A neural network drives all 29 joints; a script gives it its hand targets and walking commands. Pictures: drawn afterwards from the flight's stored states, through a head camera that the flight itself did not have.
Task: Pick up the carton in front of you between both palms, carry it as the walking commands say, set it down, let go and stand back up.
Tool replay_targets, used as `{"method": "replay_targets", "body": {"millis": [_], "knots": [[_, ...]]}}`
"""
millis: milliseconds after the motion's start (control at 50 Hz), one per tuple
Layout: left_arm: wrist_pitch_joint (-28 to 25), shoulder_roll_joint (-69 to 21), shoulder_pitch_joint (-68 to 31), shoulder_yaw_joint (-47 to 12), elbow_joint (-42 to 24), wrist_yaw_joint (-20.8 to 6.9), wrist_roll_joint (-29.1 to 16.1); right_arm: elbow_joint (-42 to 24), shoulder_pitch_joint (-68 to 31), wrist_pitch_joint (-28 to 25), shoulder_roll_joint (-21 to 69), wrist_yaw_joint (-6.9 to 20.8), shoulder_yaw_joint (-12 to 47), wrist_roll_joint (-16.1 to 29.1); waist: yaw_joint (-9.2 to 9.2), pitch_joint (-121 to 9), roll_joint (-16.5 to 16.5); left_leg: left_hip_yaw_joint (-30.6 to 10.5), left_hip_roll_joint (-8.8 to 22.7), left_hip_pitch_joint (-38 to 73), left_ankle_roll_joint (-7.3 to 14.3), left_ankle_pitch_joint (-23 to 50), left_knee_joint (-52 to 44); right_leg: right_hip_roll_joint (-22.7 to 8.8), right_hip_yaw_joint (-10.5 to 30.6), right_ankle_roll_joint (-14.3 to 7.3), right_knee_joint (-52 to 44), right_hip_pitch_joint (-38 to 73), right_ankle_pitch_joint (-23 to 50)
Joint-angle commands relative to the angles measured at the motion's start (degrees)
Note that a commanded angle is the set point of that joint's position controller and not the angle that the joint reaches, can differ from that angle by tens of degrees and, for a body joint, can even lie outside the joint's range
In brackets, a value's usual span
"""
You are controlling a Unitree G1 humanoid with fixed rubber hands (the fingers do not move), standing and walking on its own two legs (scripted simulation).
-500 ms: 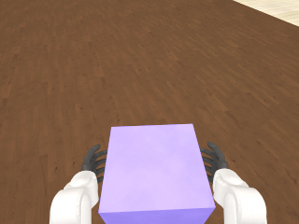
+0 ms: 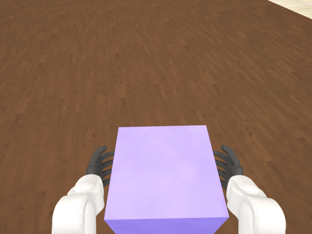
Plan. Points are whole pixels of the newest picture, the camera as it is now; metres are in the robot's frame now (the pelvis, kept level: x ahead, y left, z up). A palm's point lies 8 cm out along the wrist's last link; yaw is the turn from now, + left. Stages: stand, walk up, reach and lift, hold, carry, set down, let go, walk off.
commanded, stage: carry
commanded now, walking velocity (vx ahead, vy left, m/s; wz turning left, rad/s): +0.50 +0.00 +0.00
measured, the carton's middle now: (163, 188) +0.25 +0.00 +0.01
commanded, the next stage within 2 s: none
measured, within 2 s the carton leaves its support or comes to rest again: neither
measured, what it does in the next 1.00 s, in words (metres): walks ahead: left foot, then right foot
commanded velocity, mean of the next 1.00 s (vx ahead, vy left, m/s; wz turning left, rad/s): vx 0.50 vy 0.00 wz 0.00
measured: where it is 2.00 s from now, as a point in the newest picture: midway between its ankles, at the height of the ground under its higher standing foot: (164, 115)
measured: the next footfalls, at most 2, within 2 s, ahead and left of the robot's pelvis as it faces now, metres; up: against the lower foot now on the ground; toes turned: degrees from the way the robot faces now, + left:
left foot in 0.38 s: +0.45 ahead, +0.11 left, +0.00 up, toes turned +8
right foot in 0.88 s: +0.78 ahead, -0.12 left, +0.00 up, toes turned -13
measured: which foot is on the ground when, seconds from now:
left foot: up 0.00-0.36, down 0.38-0.92, up 0.94-1.00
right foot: down 0.00-0.42, up 0.44-0.86, down 0.88-1.00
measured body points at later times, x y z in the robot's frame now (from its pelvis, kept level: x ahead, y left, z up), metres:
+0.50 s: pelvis +0.34 +0.03 -0.01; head +0.35 +0.04 +0.44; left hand +0.60 +0.17 +0.05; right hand +0.57 -0.13 +0.06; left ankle +0.41 +0.11 -0.74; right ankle +0.16 -0.08 -0.64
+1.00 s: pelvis +0.67 -0.03 -0.01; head +0.68 -0.05 +0.44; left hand +0.92 +0.12 +0.07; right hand +0.92 -0.19 +0.07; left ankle +0.50 +0.10 -0.64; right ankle +0.74 -0.11 -0.74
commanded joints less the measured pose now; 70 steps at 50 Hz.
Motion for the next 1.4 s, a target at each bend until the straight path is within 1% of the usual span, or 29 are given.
{"method": "replay_targets", "body": {"millis": [0, 80, 160, 260, 320, 360, 380, 400, 420, 460, 480, 520, 560, 680, 780, 820, 860, 880, 900, 920, 960, 980, 1020, 1100, 1200, 1300, 1340, 1360, 1380], "knots": [[-2.09, -47.17, -23.75, -36.62, -9.84, -7.14, -16.58, -6.07, -23.48, -2.23, 47.71, 7.05, 39.19, 16.22, 0.45, -15.26, -6.68, -1.76, 4.29, -11.28, -0.43, 5.55, -3.17, -16.09, 19.08, -1.84, -14.30, 20.78, -0.04], [-2.51, -46.22, -24.42, -37.98, -11.16, -8.22, -18.16, -6.05, -21.99, -3.19, 48.10, 6.36, 38.55, 14.12, 0.59, -11.73, -8.19, 1.71, 4.31, -14.42, -2.57, 9.17, -14.93, -14.80, 14.79, -3.68, -18.28, 20.39, -2.94], [-1.69, -42.63, -21.53, -36.80, -9.56, -7.90, -17.34, -5.24, -19.66, -2.43, 45.18, 5.36, 37.44, 12.88, 0.70, -8.37, -8.38, 4.68, 3.61, -16.79, -3.33, 14.56, -26.06, -12.84, 10.49, -3.22, -17.52, 24.34, 7.69], [-0.96, -40.06, -19.50, -34.93, -7.52, -7.02, -15.21, -4.88, -19.76, -1.36, 42.57, 5.21, 37.34, 13.32, 1.08, -3.89, -10.08, 8.11, 1.52, -15.52, -1.69, 17.32, -35.00, -11.88, 6.46, -2.40, -14.74, 27.56, 18.79], [-1.00, -40.56, -20.21, -35.09, -7.77, -6.69, -14.76, -5.26, -20.53, -1.39, 42.40, 5.59, 37.41, 14.42, 0.79, -4.22, -11.43, 10.22, -0.15, -7.13, -0.01, 17.16, -39.05, -11.96, 4.01, -0.48, -9.56, 28.13, 31.84], [-1.13, -40.90, -20.61, -35.77, -8.53, -6.60, -14.87, -4.34, -19.03, -1.77, 42.49, 5.83, 36.77, 14.49, -1.02, -11.27, -8.66, 14.27, -4.06, 12.38, 0.29, 13.75, -42.09, -8.58, -1.28, 2.19, 7.86, 23.06, 35.51], [-1.18, -40.70, -21.17, -36.17, -8.76, -6.55, -14.82, -3.93, -17.69, -1.91, 42.49, 5.94, 36.36, 14.12, -2.31, -16.04, -2.88, 2.90, 4.38, 24.83, 1.16, 6.83, -43.57, -7.37, -0.49, 3.81, 21.01, 13.49, 20.51], [-1.16, -41.49, -21.02, -37.07, -10.87, -6.64, -15.30, -3.94, -18.32, -2.53, 42.45, 6.13, 36.45, 14.24, -2.32, -21.78, 13.19, -25.45, 20.30, 38.72, 10.45, -1.19, -48.87, 0.02, 1.95, 6.39, 39.64, -4.93, 2.48], [-1.46, -42.51, -21.77, -38.08, -10.75, -6.98, -15.93, -3.46, -17.29, -2.90, 44.96, 6.52, 36.56, 14.96, -1.64, -19.31, 15.09, -32.57, 22.46, 38.47, 12.29, 11.03, -53.87, 2.72, 8.72, 5.52, 48.93, -14.39, -18.59], [-2.75, -47.88, -22.26, -39.32, -9.66, -7.96, -16.43, -5.15, -19.36, -4.05, 49.54, 7.62, 37.93, 16.06, -1.66, -18.68, 5.34, -18.87, 19.89, 33.88, 10.15, 26.88, -49.77, -3.27, 13.14, 3.14, 51.94, -16.42, -15.63], [-3.49, -49.98, -22.55, -39.50, -8.93, -8.38, -16.38, -5.50, -20.65, -4.81, 51.38, 8.13, 38.80, 16.31, -1.35, -17.22, 0.89, -14.05, 18.49, 29.17, 8.00, 28.11, -50.53, -5.11, 13.06, 2.98, 47.41, -14.88, -12.58], [-4.78, -52.12, -21.96, -39.91, -8.21, -8.59, -15.67, -6.16, -21.55, -5.93, 52.69, 8.86, 39.82, 16.64, -0.88, -17.02, 3.31, -8.37, 16.19, 25.12, 5.32, 22.44, -53.41, -5.61, 11.52, 3.35, 40.16, -11.65, -8.54], [-5.68, -52.28, -20.07, -40.10, -8.00, -8.32, -14.68, -6.56, -20.48, -6.46, 51.91, 9.39, 40.20, 16.96, -0.93, -15.55, 5.07, -5.16, 15.00, 24.30, 5.31, 19.28, -55.78, -5.06, 9.48, 4.13, 34.14, -12.04, -6.60], [-4.91, -46.98, -19.15, -39.86, -10.99, -6.53, -13.98, -7.79, -17.42, -5.49, 44.85, 8.84, 39.03, 16.60, -1.06, -8.57, 6.35, 1.83, 12.09, 26.30, 5.53, 23.63, -57.53, -4.23, 4.38, 5.67, 15.02, -15.83, 1.64], [-1.78, -39.80, -19.23, -38.05, -11.26, -5.40, -14.65, -7.14, -15.91, -2.92, 38.06, 6.32, 35.98, 14.41, -1.34, -2.77, 7.36, 5.06, 11.90, 26.37, 4.30, 28.71, -57.17, -2.53, 0.92, 3.84, 4.99, -11.70, 6.31], [-0.81, -37.95, -19.44, -36.89, -10.77, -5.15, -14.96, -7.36, -16.87, -1.93, 36.68, 5.51, 35.54, 14.10, -0.95, -3.63, 7.93, 7.08, 11.67, 27.11, 2.88, 37.07, -52.05, -1.28, -0.42, 2.84, 3.27, -5.69, 5.28], [-0.25, -37.03, -18.62, -35.54, -9.50, -4.94, -15.14, -7.71, -17.81, -1.07, 35.82, 4.91, 35.65, 14.28, 0.68, -9.48, 4.58, 11.56, 8.04, 21.36, 0.27, 40.99, -34.69, 2.83, -4.00, 2.55, 1.18, 12.47, 0.10], [-0.06, -36.58, -18.08, -34.77, -9.20, -4.84, -14.95, -7.95, -19.17, -0.72, 35.11, 4.67, 35.61, 14.43, 1.99, -12.92, -1.66, 11.29, 6.18, 12.35, -1.16, 28.20, -20.91, -5.46, 6.85, 2.21, -1.27, 22.63, -5.74], [-0.26, -36.09, -19.33, -34.06, -8.54, -4.87, -14.86, -9.36, -19.15, -0.33, 35.89, 4.64, 36.36, 14.72, 2.02, -18.20, -18.10, 8.69, -1.41, -6.22, -4.02, 10.48, -2.52, -21.04, 36.01, -6.66, -8.22, 35.67, -14.59], [-0.22, -38.33, -18.26, -34.53, -8.05, -5.23, -15.55, -9.05, -20.19, -0.28, 36.89, 4.97, 37.27, 15.37, 1.26, -16.08, -18.88, 1.08, -2.81, -13.29, -3.15, -7.48, 6.31, -23.18, 42.27, -8.22, -13.26, 34.12, -2.71], [-0.88, -43.82, -21.25, -36.01, -9.56, -6.60, -16.89, -7.66, -21.64, -1.07, 43.77, 6.17, 38.39, 15.90, 0.98, -16.83, -9.01, -2.92, 3.19, -14.83, -0.16, -3.77, 8.95, -20.30, 28.74, -5.83, -9.13, 30.11, 11.20], [-1.46, -46.45, -22.95, -36.82, -10.01, -7.27, -17.24, -7.09, -22.49, -1.64, 46.79, 6.79, 39.01, 16.19, 0.83, -15.79, -4.98, -2.99, 4.89, -13.67, -0.08, -0.33, 4.79, -18.80, 23.84, -4.17, -9.55, 26.39, 12.41], [-2.55, -49.43, -24.35, -37.92, -10.20, -8.35, -17.78, -6.20, -22.95, -2.97, 50.34, 7.41, 39.72, 15.79, 0.43, -16.12, -6.83, -1.49, 5.08, -10.48, -0.68, 4.06, -1.78, -16.43, 17.59, -1.62, -11.98, 22.90, 7.41], [-3.61, -48.96, -23.02, -38.59, -10.58, -9.39, -18.17, -6.25, -21.31, -4.50, 51.16, 7.07, 40.24, 14.31, 0.50, -13.12, -9.20, 2.08, 4.65, -13.81, -2.58, 8.40, -12.89, -14.99, 12.73, -3.04, -15.95, 23.27, 4.00], [-2.93, -43.94, -20.19, -37.12, -10.98, -8.38, -17.15, -7.94, -20.41, -3.60, 46.86, 6.05, 39.85, 14.62, 0.75, -8.28, -9.31, 5.79, 3.61, -16.08, -3.18, 14.16, -28.05, -12.73, 7.70, -3.07, -15.65, 26.86, 12.22], [-1.10, -39.00, -18.58, -34.92, -9.65, -6.46, -14.75, -7.33, -19.71, -1.37, 41.09, 5.46, 38.28, 14.92, 0.89, -3.46, -10.75, 8.70, 1.65, -11.97, -1.19, 17.43, -37.26, -12.53, 4.57, -1.56, -13.39, 28.25, 20.58], [-0.52, -38.35, -19.25, -34.93, -9.60, -6.00, -14.52, -6.59, -19.43, -0.90, 39.99, 5.41, 37.34, 15.07, 0.32, -5.38, -11.00, 11.11, -0.42, -2.89, -0.19, 15.83, -39.25, -11.96, 2.09, 0.13, -6.42, 27.31, 30.44], [-0.29, -38.22, -19.74, -35.17, -9.75, -5.85, -14.64, -5.76, -18.61, -0.82, 39.75, 5.40, 36.67, 14.92, -0.77, -8.49, -9.09, 13.97, -3.09, 7.00, -0.15, 14.18, -41.80, -9.68, -1.25, 1.68, 2.64, 24.51, 32.14], [-0.09, -37.95, -20.30, -35.44, -9.86, -5.73, -14.72, -5.00, -17.67, -0.78, 39.43, 5.43, 35.90, 14.67, -1.93, -12.71, -5.34, 10.48, -0.68, 19.91, -0.08, 10.39, -41.60, -7.79, -1.60, 2.99, 13.63, 16.74, 24.21]]}}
